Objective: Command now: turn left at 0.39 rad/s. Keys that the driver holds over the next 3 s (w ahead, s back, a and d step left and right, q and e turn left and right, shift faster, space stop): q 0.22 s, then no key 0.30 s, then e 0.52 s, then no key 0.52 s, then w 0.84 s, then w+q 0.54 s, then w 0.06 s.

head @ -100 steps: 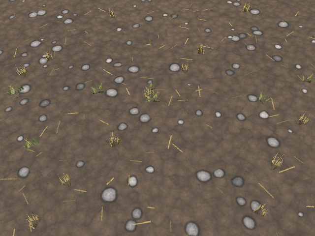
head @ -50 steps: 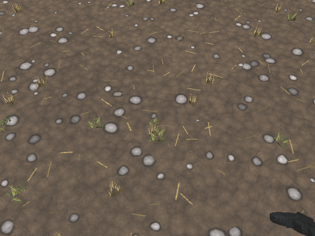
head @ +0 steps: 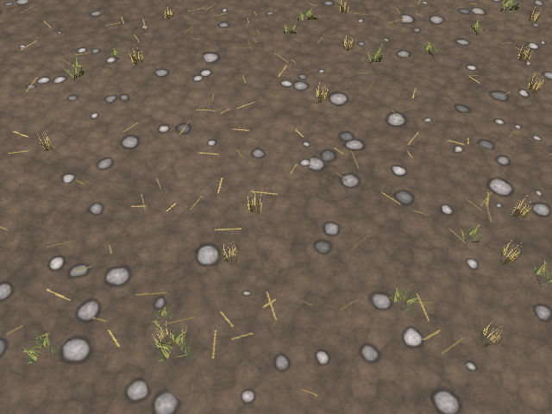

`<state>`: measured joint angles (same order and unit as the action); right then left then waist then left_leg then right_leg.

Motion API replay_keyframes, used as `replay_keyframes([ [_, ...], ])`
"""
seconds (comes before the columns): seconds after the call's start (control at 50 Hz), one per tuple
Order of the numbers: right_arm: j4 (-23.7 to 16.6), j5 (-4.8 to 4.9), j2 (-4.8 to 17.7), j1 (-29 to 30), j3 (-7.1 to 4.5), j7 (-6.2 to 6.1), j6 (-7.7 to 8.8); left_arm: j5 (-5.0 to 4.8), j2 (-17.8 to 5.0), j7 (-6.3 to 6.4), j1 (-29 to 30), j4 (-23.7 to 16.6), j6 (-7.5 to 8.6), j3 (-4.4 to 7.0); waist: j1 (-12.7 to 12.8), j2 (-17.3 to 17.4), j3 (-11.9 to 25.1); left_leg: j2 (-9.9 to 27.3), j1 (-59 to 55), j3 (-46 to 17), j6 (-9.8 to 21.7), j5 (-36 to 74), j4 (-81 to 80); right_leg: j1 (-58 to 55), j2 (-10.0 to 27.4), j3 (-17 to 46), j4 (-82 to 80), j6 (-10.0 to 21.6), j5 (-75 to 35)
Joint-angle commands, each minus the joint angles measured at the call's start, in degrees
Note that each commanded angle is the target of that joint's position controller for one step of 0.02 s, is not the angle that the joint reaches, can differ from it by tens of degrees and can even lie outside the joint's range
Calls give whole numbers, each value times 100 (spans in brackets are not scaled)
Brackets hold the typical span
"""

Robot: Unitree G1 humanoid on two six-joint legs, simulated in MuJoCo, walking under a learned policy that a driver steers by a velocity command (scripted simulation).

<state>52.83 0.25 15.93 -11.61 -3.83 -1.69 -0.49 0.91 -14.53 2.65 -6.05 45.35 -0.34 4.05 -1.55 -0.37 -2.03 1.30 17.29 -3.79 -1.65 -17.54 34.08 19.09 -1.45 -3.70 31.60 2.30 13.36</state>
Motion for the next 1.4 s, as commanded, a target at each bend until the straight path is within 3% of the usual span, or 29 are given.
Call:
replay_keyframes([
  [0.02,-544,64,898,405,-204,-49,106,-14,-602,2,-150,-375,31,239,217,634,601,620,624,-1154,709,1208,-681,-1092,330,374,-76,222,-689],
  [0.04,-614,85,798,465,-182,-52,80,-7,-679,1,-341,-344,13,281,282,253,680,374,1012,-836,521,850,-254,-1463,670,616,-346,370,-761],
  [0.08,-738,88,546,342,-129,-45,3,31,-924,14,-619,-298,1,326,303,-1210,825,-194,1752,234,86,-1147,1646,-1855,2334,2216,-1308,1273,-1604],
  [0.1,-757,53,768,391,-226,-22,-47,76,-831,35,-638,-381,67,262,351,-1036,853,33,2016,78,-3,-2006,3005,-1795,2811,2554,-1447,1679,-2131],
  [0.14,-705,137,736,279,-294,-6,-170,42,-819,64,-33,-545,160,220,47,-355,607,282,1962,-110,-38,-1491,3583,-1296,2447,1709,-1499,1418,-1877],
  [0.24,-929,92,332,573,-108,122,-226,12,-993,101,57,-373,81,274,195,-690,589,253,921,505,-180,-689,1713,-910,1731,156,-1391,1018,-1843],
  [0.34,-764,22,605,-52,-180,239,-217,-248,-1020,0,-182,-80,-16,253,-72,-682,827,-208,-780,880,273,763,-792,-669,1738,-40,-535,511,-1371],
  [0.36,-750,1,934,-143,-270,186,-231,-142,-734,-70,-464,37,-6,175,24,131,806,283,-1522,78,527,1939,-1189,82,1370,-489,317,10,-368],
  [0.38,-932,-84,1448,-97,-320,72,-242,158,-353,-168,-441,-147,20,33,207,1827,841,1921,-2102,-1815,1315,4219,-1143,1521,665,-738,1976,-584,2552],
  [0.4,-1021,-301,1275,-104,-254,145,-121,13,-704,-100,98,-275,10,152,-215,1243,1079,2262,-1220,-2048,2135,3569,-1392,1486,546,224,2763,-634,2681],
  [0.42,-1015,-298,1201,170,-238,181,-4,-142,-898,-49,256,-263,-43,216,-108,920,741,1873,-959,-1584,2005,2864,-1549,1527,567,371,3082,-582,2256],
  [0.48,-1001,-97,697,872,-87,99,130,-54,-861,76,-164,83,-137,273,268,747,476,1257,-568,-855,1390,2249,-1644,1294,600,578,3070,-583,1083],
  [0.56,-758,-142,217,847,89,26,198,-116,-502,36,-444,362,-90,158,340,676,682,985,-748,-288,1271,2124,-1635,570,661,648,1885,-652,490],
  [0.68,-572,-69,905,628,-114,-75,79,-213,-815,-75,-39,150,-73,132,41,759,296,1439,-981,-684,1524,1837,-1550,306,456,319,859,-555,1052],
  [0.76,-644,20,926,723,-196,-176,-42,-192,-666,-159,-368,217,-86,108,258,670,404,1546,-1172,-494,1399,2783,-1125,-21,344,99,207,-292,616],
  [0.8,-650,51,856,627,-241,-195,-71,-134,-886,-196,-483,207,-91,160,312,250,465,1120,-823,43,849,2079,-502,-624,501,519,-660,93,-1132],
  [0.82,-855,-105,593,700,-205,-177,-35,-140,-1420,-144,-611,213,-88,300,110,-1001,638,371,1,834,339,1141,591,-1228,1324,1746,-754,632,-2690],
  [0.84,-1038,-150,460,1283,-169,-187,-6,-114,-1485,-149,-702,172,-53,318,440,-1523,465,-474,1097,930,-5,-788,1363,-1514,2025,2911,-1167,1497,-3176],
  [0.86,-1108,-98,494,1526,-197,-158,1,8,-1346,-149,-871,163,53,275,611,-1237,556,-463,1619,326,-45,-2068,2621,-1721,2259,3184,-1397,1838,-3060],
  [0.92,-899,10,649,1045,-295,-104,-14,-204,-1193,-83,-138,-37,195,265,166,-405,435,-102,1928,-55,-84,-1138,2835,-1674,1635,2277,-1227,1173,-2575],
  [1.02,-917,23,402,1086,-209,-60,98,-191,-1245,1,-220,-64,14,310,272,-703,638,-271,1100,113,-287,-499,1261,-1469,1235,2095,-1091,1033,-2386],
  [1.14,-698,63,594,413,-254,96,150,-193,-1116,-12,92,-158,-127,197,49,-957,638,-358,-535,412,-82,704,-876,-704,1018,2265,-711,659,-1471],
  [1.16,-692,8,688,355,-274,103,164,-163,-974,0,-97,-109,-125,138,61,-711,613,-119,-957,168,60,1151,-1299,-435,784,2190,-486,408,-849],
  [1.18,-760,-119,1091,236,-333,73,170,-32,-644,-7,-332,-113,-102,31,201,465,768,1046,-1481,-1058,432,2096,-1568,115,191,1612,632,18,400],
  [1.2,-769,-284,1253,333,-305,89,173,-72,-640,5,-347,-256,-53,49,351,1456,600,1970,-1157,-2281,1481,2721,-1665,812,-406,1252,1398,-238,2400],
  [1.22,-847,-316,1069,454,-243,103,243,-104,-1073,15,-293,-232,-22,162,249,1243,588,2203,-772,-2637,2028,2226,-1862,785,-168,1450,2498,-370,2541],
  [1.24,-878,-252,925,645,-202,101,292,-192,-1345,16,-274,-126,-37,274,278,887,391,1894,-673,-2161,1873,1788,-1854,874,-117,1472,3039,-396,2194],
  [1.32,-738,-63,524,843,-29,47,299,-145,-806,29,-354,111,-125,176,356,812,220,1042,-573,-880,1311,1585,-1812,513,51,1231,2499,-666,1192],
  [1.4,-519,-61,767,455,-60,-3,183,-163,-535,-56,-13,91,-39,21,44,976,446,920,-876,-638,1303,1950,-1514,-298,195,552,524,-732,1092],
])
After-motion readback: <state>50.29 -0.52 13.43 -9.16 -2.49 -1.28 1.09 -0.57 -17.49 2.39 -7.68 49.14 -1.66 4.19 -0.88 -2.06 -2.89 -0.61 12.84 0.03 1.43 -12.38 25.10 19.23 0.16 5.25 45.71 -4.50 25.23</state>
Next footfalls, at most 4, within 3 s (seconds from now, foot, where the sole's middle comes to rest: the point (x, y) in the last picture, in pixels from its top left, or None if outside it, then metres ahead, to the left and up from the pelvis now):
0.36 left None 0.02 0.16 -0.77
0.80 right None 0.02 -0.06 -0.77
1.18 left None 0.05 0.18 -0.77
1.48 right None -0.01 -0.06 -0.77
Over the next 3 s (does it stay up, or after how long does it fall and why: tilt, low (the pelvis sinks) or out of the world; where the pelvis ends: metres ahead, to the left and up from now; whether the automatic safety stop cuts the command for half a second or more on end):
stays up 0.65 0.07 0.01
